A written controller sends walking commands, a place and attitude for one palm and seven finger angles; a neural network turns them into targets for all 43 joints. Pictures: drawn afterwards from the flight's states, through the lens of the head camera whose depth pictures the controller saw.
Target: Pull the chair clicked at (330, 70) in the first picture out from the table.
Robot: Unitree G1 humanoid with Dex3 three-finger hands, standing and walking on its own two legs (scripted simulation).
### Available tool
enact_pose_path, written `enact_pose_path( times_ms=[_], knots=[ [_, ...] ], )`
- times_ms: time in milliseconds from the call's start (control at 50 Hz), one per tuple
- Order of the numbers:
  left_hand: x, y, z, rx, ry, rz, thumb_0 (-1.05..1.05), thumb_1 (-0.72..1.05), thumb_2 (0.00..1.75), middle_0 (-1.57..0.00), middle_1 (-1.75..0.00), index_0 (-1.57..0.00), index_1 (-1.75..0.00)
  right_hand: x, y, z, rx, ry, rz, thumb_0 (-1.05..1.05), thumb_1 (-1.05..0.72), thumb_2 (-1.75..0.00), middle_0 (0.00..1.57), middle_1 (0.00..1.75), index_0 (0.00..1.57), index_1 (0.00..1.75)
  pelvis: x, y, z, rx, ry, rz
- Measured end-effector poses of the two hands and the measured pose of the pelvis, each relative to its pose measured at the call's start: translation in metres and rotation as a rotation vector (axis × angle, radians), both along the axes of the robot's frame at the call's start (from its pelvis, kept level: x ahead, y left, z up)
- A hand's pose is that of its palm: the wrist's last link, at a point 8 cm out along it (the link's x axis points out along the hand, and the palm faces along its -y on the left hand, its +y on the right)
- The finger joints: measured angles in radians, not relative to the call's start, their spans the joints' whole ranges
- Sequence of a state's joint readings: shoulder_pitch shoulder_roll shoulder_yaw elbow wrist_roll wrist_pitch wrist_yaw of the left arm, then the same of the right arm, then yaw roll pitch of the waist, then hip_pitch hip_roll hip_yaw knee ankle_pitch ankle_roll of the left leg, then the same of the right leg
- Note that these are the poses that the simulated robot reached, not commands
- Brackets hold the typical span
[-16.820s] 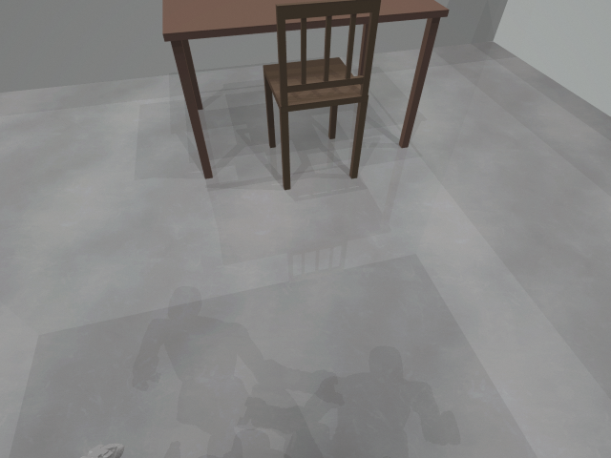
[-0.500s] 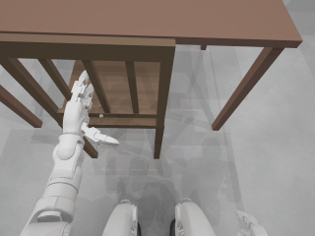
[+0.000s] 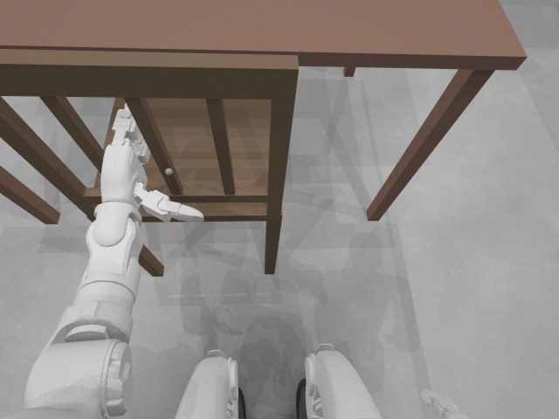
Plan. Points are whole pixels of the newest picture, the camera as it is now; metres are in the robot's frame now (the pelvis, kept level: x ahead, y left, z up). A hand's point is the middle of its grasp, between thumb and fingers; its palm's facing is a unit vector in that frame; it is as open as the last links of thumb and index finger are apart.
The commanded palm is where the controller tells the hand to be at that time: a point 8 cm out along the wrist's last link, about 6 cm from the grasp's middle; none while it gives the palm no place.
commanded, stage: push the fingers through the gap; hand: left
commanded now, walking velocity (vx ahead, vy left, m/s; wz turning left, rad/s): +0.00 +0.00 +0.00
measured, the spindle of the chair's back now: (159, 152) +0.50 +0.16 +0.01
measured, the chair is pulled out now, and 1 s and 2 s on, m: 0.00 0.00 0.01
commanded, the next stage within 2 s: hook a spindle and tug to test in 0.50 s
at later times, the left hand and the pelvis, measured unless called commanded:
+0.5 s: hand (172, 164) +0.47 +0.14 +0.03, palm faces -0.02 -1.00 -0.04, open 16.9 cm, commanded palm +0.44 +0.19 +0.03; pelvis +0.00 +0.00 +0.00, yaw +0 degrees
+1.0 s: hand (170, 160) +0.48 +0.14 +0.02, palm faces -0.02 -1.00 -0.03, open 15.0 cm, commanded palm +0.45 +0.18 +0.03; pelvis +0.00 +0.00 +0.00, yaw -1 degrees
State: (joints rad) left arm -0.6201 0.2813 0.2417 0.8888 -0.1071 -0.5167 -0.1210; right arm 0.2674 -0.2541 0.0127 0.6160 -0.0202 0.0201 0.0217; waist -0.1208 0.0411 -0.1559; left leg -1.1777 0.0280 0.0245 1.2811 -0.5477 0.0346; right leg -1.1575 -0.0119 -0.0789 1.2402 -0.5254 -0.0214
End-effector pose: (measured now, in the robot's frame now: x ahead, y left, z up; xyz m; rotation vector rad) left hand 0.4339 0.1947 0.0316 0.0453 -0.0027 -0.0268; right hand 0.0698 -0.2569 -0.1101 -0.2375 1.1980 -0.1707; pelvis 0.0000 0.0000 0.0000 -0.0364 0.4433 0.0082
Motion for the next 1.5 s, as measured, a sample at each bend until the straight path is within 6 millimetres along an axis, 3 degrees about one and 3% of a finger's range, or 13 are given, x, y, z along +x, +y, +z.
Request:
enact_pose_path(
  times_ms=[180, 320, 680, 820, 1000, 1240, 1500],
  knots=[
    [0.017, -0.003, 0.000, -0.005, -0.004, 0.010, -0.01, -0.50, 0.30, -0.06, -0.08, -0.06, -0.08, -0.017, -0.002, -0.002, -0.002, 0.051, -0.024, 0.01, -0.90, -0.90, 0.21, 0.30, 0.20, 0.30, -0.001, -0.001, -0.002, 0.000, 0.014, -0.007],
    [0.015, 0.000, -0.002, 0.002, 0.007, 0.006, -0.01, -0.50, 0.30, -0.06, -0.08, -0.06, -0.08, -0.025, -0.001, -0.001, 0.008, 0.081, -0.041, 0.01, -0.90, -0.90, 0.21, 0.30, 0.20, 0.30, 0.001, -0.001, 0.000, 0.001, 0.015, -0.010],
    [0.017, -0.001, -0.003, -0.003, 0.000, 0.010, -0.01, -0.50, 0.30, -0.07, -0.10, -0.06, -0.09, -0.011, -0.001, -0.001, -0.002, 0.055, -0.024, 0.01, -0.90, -0.90, 0.21, 0.30, 0.20, 0.30, 0.001, 0.001, -0.001, -0.002, 0.017, -0.006],
    [0.019, 0.000, -0.007, -0.011, 0.009, 0.014, -0.01, -0.50, 0.30, -0.13, -0.29, -0.12, -0.28, -0.011, 0.001, -0.002, -0.003, 0.064, -0.021, 0.01, -0.90, -0.90, 0.21, 0.30, 0.20, 0.30, 0.001, 0.001, -0.002, -0.004, 0.020, -0.006],
    [0.023, 0.001, -0.008, -0.012, 0.002, 0.006, -0.01, -0.47, 0.31, -0.27, -0.72, -0.26, -0.71, -0.015, 0.003, -0.003, -0.006, 0.090, -0.032, 0.01, -0.90, -0.90, 0.21, 0.30, 0.20, 0.30, 0.003, 0.003, -0.003, -0.009, 0.030, -0.005],
    [0.021, -0.002, -0.008, -0.013, 0.009, 0.011, 0.00, 0.00, 0.51, -0.45, -1.29, -0.45, -1.29, -0.015, 0.007, 0.002, 0.004, 0.086, -0.040, 0.01, -0.90, -0.90, 0.21, 0.30, 0.20, 0.30, 0.007, 0.005, 0.001, -0.008, 0.024, -0.010],
    [0.022, -0.004, -0.009, -0.010, 0.016, 0.013, 0.01, 0.67, 0.80, -0.50, -1.44, -0.49, -1.44, -0.011, 0.006, -0.001, 0.002, 0.082, -0.033, 0.01, -0.90, -0.90, 0.21, 0.30, 0.20, 0.30, 0.005, 0.005, -0.001, -0.008, 0.024, -0.008]
  ],
)
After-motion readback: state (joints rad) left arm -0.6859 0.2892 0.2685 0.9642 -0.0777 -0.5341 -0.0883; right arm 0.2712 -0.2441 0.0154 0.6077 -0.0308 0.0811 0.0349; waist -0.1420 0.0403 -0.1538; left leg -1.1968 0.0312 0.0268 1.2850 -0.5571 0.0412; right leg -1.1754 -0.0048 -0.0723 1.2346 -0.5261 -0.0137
